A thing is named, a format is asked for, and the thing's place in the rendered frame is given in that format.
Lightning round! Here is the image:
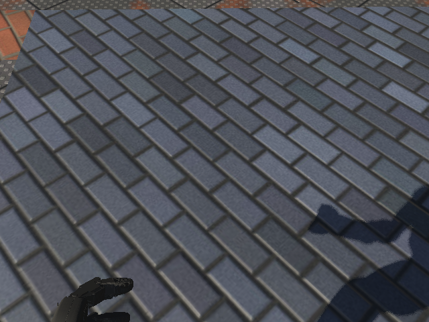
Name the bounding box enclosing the left robot hand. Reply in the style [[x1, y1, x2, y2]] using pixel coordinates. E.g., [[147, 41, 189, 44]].
[[51, 277, 133, 322]]

